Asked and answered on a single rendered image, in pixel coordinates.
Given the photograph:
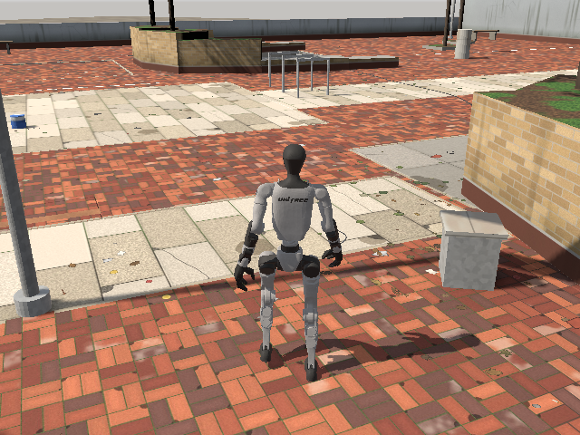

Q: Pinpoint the robot right forearm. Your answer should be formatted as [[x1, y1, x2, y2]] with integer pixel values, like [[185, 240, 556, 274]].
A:
[[325, 219, 342, 253]]

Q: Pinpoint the robot left forearm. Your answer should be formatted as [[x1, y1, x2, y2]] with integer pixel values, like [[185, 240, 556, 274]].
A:
[[237, 220, 258, 267]]

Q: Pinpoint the left robot hand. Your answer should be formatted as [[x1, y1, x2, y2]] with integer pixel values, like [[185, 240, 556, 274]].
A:
[[234, 264, 255, 291]]

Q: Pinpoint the robot right thigh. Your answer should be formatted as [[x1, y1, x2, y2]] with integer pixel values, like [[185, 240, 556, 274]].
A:
[[302, 255, 320, 324]]

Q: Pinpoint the robot left shin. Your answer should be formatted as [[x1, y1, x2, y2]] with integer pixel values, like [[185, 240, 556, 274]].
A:
[[260, 289, 273, 350]]

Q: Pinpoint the robot right upper arm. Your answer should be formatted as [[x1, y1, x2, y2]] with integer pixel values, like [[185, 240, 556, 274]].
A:
[[312, 184, 335, 233]]

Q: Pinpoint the robot left upper arm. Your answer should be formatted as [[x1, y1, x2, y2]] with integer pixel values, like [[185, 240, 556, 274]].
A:
[[250, 182, 275, 235]]

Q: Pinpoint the right robot hand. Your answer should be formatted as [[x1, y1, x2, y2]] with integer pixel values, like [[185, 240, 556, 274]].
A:
[[322, 249, 343, 267]]

